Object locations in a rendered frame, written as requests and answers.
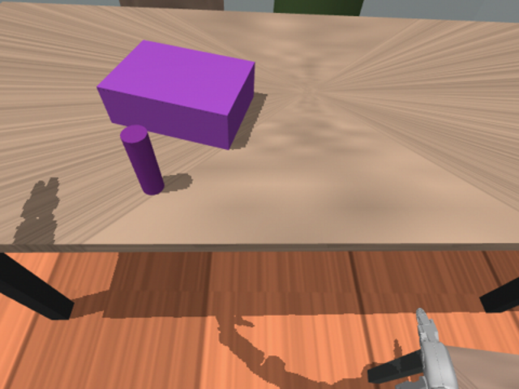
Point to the right robot hand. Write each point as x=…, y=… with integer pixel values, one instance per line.
x=438, y=370

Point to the table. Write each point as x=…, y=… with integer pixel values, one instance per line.
x=364, y=134

